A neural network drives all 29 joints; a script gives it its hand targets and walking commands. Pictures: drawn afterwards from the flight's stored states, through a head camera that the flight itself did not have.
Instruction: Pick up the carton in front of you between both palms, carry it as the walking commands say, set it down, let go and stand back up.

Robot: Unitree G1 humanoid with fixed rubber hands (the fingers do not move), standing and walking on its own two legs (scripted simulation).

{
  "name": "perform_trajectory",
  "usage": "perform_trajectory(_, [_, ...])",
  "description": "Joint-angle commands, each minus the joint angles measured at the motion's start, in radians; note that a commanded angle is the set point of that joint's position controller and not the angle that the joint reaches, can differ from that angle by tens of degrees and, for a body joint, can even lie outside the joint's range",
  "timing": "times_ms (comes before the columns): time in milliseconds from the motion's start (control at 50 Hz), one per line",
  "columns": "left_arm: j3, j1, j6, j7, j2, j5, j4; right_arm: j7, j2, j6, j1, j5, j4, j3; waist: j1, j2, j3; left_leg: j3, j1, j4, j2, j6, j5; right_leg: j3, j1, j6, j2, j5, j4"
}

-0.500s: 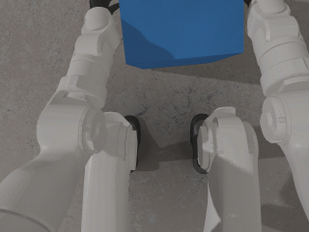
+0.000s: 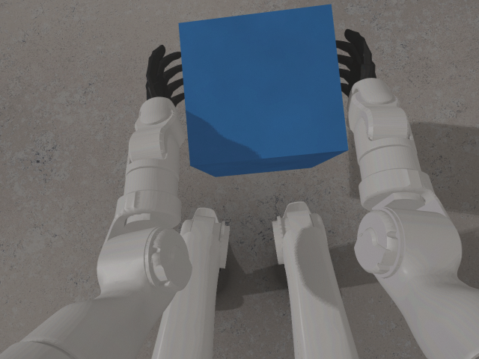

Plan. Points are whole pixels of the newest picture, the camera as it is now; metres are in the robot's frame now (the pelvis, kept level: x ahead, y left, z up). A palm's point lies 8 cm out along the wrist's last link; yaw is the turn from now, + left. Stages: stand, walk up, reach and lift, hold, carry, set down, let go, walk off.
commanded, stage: reach and lift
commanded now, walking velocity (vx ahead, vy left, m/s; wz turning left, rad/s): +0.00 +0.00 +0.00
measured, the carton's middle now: (259, 111) +0.49 -0.04 -0.14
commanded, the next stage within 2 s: none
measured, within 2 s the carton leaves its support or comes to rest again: neither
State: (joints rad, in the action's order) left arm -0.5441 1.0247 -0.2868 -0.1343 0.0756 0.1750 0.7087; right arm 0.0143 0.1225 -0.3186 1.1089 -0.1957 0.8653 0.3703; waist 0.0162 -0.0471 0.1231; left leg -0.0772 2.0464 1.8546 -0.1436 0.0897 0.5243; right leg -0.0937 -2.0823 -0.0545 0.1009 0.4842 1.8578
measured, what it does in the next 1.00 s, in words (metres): rises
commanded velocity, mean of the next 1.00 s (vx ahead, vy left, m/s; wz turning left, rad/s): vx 0.00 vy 0.00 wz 0.00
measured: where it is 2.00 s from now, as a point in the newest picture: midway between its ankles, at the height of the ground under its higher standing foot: (252, 282)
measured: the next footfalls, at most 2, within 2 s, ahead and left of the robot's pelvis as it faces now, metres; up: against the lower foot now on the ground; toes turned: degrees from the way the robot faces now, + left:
none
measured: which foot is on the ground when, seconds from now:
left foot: down 0.00-1.00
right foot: down 0.00-1.00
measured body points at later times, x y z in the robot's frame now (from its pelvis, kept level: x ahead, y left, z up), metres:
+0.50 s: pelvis +0.05 +0.00 +0.13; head +0.22 -0.02 +0.54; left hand +0.47 +0.12 +0.08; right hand +0.47 -0.18 +0.07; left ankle +0.12 +0.13 -0.43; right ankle +0.12 -0.13 -0.43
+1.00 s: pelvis +0.10 +0.00 +0.27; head +0.16 -0.01 +0.72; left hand +0.44 +0.14 +0.24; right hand +0.43 -0.17 +0.23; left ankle +0.12 +0.13 -0.43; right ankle +0.12 -0.13 -0.43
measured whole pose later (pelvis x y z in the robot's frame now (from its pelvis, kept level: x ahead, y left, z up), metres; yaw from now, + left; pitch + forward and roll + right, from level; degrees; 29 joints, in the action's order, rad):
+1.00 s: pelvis +0.10 +0.00 +0.27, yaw -2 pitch +16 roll +0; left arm -0.32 0.34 -0.28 -0.07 0.16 0.17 0.56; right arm 0.03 -0.10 -0.31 0.35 -0.18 0.57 0.28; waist 0.00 -0.02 0.18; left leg -0.15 0.74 0.83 -0.08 0.02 0.37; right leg -0.13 -0.76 -0.02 0.07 0.34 0.81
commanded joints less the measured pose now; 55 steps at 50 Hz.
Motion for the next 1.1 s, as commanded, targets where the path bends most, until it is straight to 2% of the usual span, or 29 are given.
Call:
perform_trajectory(0, [0.508, 0.675, -0.004, 0.244, 0.982, -0.091, 0.049, -0.245, -1.048, 0.015, 0.534, 0.103, -0.036, -0.363, 0.035, 0.06, 0.943, 0.172, -0.42, -0.23, -0.068, -0.05, -0.039, 0.159, 0.641, 0.049, 0.052, -0.063, -0.261])
perform_trajectory(180, [0.639, 0.529, -0.014, 0.258, 1.063, -0.141, -0.022, -0.241, -1.14, 0.005, 0.434, 0.153, -0.174, -0.503, 0.026, 0.075, 1.047, 0.157, -0.6, -0.354, -0.068, -0.046, -0.132, 0.16, 0.859, 0.03, 0.062, -0.179, -0.369])
perform_trajectory(300, [0.722, 0.414, -0.019, 0.262, 1.093, -0.169, -0.059, -0.232, -1.177, 0.002, 0.329, 0.182, -0.222, -0.578, 0.022, 0.073, 1.012, 0.133, -0.735, -0.446, -0.062, -0.04, -0.181, 0.148, 0.968, 0.024, 0.066, -0.227, -0.456])
perform_trajectory(580, [0.741, 0.117, 0.016, 0.265, 1.098, -0.132, -0.03, -0.213, -1.208, 0.041, 0.058, 0.146, -0.212, -0.576, 0.008, 0.053, 0.762, 0.06, -1.013, -0.732, -0.033, -0.051, -0.239, 0.083, 1.235, 0.04, 0.053, -0.279, -0.729])
perform_trajectory(800, [0.767, -0.099, 0.032, 0.279, 1.084, -0.099, -0.043, -0.203, -1.212, 0.064, -0.139, 0.128, -0.252, -0.608, 0.001, 0.055, 0.61, 0.009, -1.294, -0.977, 0.003, -0.065, -0.348, 0.037, 1.493, 0.046, 0.031, -0.372, -0.971])
perform_trajectory(940, [0.809, -0.222, -0.002, 0.295, 1.073, -0.099, -0.088, -0.207, -1.219, 0.032, -0.253, 0.141, -0.314, -0.658, -0.005, 0.052, 0.513, -0.014, -1.502, -1.141, 0.022, -0.071, -0.463, 0.016, 1.679, 0.045, 0.015, -0.478, -1.132])
perform_trajectory(1080, [0.866, -0.321, -0.099, 0.325, 1.078, -0.123, -0.173, -0.221, -1.229, -0.064, -0.348, 0.167, -0.404, -0.714, -0.012, 0.045, 0.399, -0.02, -1.703, -1.295, 0.038, -0.069, -0.557, 0.003, 1.864, 0.04, 0.0, -0.568, -1.286])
